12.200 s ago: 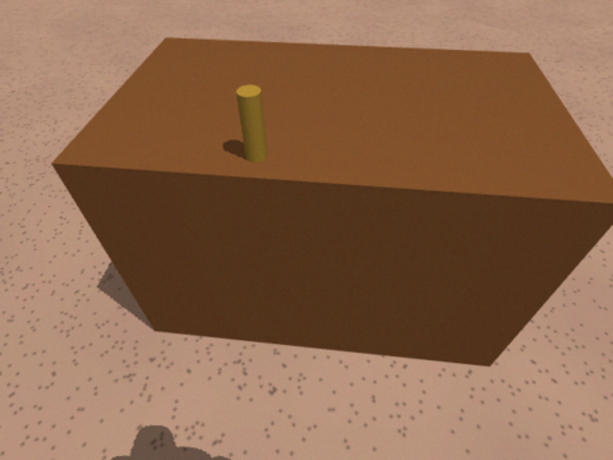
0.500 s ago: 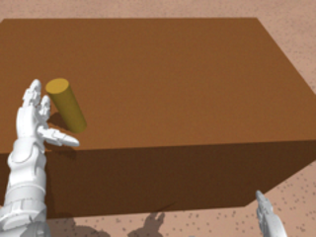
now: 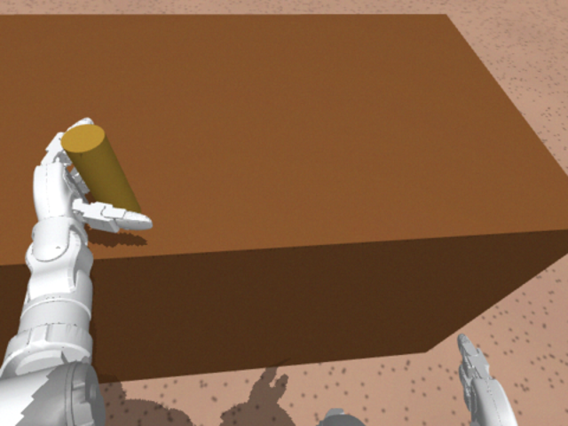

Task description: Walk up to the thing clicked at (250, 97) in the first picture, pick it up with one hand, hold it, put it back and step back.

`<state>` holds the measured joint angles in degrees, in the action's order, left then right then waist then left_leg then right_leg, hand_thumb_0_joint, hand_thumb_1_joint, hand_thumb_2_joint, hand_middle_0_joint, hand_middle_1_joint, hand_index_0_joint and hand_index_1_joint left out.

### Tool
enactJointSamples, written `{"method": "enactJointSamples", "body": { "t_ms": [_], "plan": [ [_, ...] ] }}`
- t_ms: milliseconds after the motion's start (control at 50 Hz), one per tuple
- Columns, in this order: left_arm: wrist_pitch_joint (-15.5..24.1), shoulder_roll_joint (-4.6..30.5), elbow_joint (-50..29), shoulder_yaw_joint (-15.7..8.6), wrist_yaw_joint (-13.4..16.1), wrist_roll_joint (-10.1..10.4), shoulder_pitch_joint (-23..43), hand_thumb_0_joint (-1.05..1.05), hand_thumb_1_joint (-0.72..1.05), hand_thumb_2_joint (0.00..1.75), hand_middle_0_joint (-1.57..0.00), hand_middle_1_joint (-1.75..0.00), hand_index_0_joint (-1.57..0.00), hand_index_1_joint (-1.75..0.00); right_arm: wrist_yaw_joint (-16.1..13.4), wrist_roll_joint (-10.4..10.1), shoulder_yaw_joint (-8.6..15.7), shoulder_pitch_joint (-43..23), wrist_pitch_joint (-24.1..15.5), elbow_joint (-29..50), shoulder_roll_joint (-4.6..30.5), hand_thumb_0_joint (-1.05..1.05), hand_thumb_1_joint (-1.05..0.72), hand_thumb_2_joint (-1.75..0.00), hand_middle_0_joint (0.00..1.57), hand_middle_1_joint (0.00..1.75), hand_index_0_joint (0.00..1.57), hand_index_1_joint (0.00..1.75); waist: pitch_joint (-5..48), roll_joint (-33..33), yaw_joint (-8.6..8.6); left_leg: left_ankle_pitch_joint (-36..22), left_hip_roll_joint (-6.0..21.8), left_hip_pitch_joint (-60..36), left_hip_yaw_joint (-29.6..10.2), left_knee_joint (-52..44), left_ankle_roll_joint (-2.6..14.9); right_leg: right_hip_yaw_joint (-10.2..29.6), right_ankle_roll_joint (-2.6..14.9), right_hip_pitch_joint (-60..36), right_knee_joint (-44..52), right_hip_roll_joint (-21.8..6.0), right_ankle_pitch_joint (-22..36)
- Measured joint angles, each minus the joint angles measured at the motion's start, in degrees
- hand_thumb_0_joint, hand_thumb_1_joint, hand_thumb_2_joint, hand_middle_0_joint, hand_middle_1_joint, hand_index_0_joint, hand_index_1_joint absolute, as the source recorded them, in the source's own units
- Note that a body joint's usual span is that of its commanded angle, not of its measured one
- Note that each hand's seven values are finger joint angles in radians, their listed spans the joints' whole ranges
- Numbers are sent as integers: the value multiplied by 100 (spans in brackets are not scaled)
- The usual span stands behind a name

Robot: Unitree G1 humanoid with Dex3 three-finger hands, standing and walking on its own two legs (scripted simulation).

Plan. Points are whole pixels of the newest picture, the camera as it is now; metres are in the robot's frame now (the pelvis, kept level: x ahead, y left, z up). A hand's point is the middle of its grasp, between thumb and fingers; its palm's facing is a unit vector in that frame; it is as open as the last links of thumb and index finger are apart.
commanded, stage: close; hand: left
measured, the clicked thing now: (106, 181) +0.44 +0.22 +0.10
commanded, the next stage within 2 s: settle in 0.54 s
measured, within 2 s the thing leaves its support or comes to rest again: leaves its support in 0.64 s
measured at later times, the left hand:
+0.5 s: hand (111, 187) +0.45 +0.22 +0.07, palm faces +0.22 -0.97 +0.00, open 7.4 cm
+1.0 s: hand (111, 154) +0.47 +0.21 +0.12, palm faces +0.20 -0.98 -0.01, open 7.4 cm
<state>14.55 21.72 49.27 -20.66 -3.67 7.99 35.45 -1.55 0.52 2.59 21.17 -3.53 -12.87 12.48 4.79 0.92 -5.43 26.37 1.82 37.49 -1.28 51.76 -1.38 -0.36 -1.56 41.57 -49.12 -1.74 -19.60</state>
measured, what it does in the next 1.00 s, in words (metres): stands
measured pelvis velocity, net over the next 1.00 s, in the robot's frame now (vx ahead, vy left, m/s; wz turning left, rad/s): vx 0.01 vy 0.00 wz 0.00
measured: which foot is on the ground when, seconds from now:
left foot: down 0.00-1.00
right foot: down 0.00-1.00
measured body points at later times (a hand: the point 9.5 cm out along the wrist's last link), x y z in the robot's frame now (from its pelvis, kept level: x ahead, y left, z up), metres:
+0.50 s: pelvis +0.01 +0.01 +0.00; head +0.08 +0.02 +0.44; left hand +0.43 +0.28 +0.08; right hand +0.16 -0.25 -0.05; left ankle -0.01 +0.13 -0.69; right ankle +0.04 -0.14 -0.69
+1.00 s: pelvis +0.01 +0.00 +0.00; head +0.08 +0.01 +0.45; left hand +0.46 +0.26 +0.12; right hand +0.16 -0.25 -0.05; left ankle -0.01 +0.13 -0.69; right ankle +0.04 -0.14 -0.69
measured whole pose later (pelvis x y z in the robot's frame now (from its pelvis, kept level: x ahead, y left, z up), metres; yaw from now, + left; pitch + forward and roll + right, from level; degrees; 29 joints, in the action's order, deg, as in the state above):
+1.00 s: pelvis +0.01 +0.00 +0.00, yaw +0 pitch +13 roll -1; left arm 10.7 21.9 48.4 -20.1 -3.1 7.3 39.1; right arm -1.3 0.1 1.4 21.2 -0.6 -13.6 11.9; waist 6.3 -0.6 -5.1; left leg 27.1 1.9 37.2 -1.0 51.2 -1.3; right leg -0.2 -1.7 41.4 -48.6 -1.7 -20.3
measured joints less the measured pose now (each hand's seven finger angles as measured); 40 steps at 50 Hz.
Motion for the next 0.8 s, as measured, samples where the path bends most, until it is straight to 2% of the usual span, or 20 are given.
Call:
{"method": "enactJointSamples", "body": {
  "t_ms": [180, 300, 460, 660, 800],
  "plan": [
    [89, 127, 218, -66, -140, 46, 184, -2, -34, 25, -60, -40, -61, -40, 40, 19, 3, 131, -37, 203, 82, -1, 51, -5, 6, 5, 5, 5, 45, -27, -43, 49, 13, 162, 3, 79, 13, 4, -18, 135, -11, 14, -8],
    [38, -37, 142, 71, -107, 72, 127, -1, -16, 42, -79, -58, -79, -59, 85, 33, -25, 142, -7, 87, 45, -1, 51, -5, 6, 5, 5, 5, 152, -80, 8, 98, 16, 157, 3, 94, 32, 2, -36, 115, 8, 16, -38],
    [79, -207, -170, -44, 64, -38, -221, -1, 5, 62, -101, -80, -100, -79, 134, 29, 46, 131, 119, 127, -4, -1, 51, -5, 6, 5, 5, 5, 126, -101, 23, 148, -1, 154, 46, 126, 54, 47, -58, 144, -63, 1, -96],
    [40, -5, 57, 61, -32, -48, 118, 0, -11, 87, -101, -103, -98, -100, 107, 70, -53, -64, 148, -91, -10, -1, 51, -5, 6, 5, 5, 5, 111, -68, 32, 150, 3, 295, -20, 211, 22, -14, -30, 257, -134, 2, -109],
    [-45, 29, 86, 17, -58, -44, 252, 0, -13, 105, -97, -116, -93, -113, 114, 54, -109, -24, 215, -5, -30, -1, 52, -5, 6, 5, 5, 5, 109, -132, -11, 126, 9, 278, -2, 168, 17, 3, -24, 257, -111, 9, -90]
  ]
}}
